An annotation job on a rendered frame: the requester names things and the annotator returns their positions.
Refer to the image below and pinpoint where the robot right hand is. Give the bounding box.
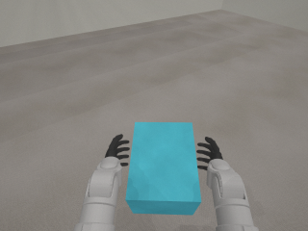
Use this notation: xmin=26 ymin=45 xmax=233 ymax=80
xmin=196 ymin=137 xmax=223 ymax=170

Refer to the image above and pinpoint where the carton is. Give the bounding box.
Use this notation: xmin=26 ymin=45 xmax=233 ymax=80
xmin=125 ymin=122 xmax=202 ymax=216

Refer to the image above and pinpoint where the robot left hand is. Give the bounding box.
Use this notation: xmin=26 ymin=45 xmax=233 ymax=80
xmin=105 ymin=134 xmax=130 ymax=167

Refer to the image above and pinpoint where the robot right forearm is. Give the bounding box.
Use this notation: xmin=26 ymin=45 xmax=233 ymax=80
xmin=206 ymin=159 xmax=259 ymax=231

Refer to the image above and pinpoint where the robot left forearm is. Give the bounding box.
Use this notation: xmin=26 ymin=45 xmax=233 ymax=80
xmin=73 ymin=156 xmax=122 ymax=231

